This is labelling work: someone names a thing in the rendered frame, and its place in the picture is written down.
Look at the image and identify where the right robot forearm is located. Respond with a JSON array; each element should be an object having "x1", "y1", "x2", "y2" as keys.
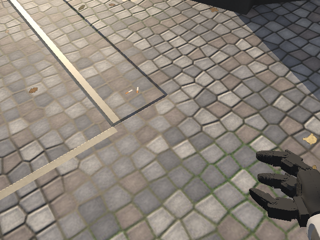
[{"x1": 306, "y1": 214, "x2": 320, "y2": 240}]

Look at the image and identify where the right robot hand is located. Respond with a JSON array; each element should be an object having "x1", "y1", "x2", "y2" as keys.
[{"x1": 249, "y1": 149, "x2": 320, "y2": 228}]

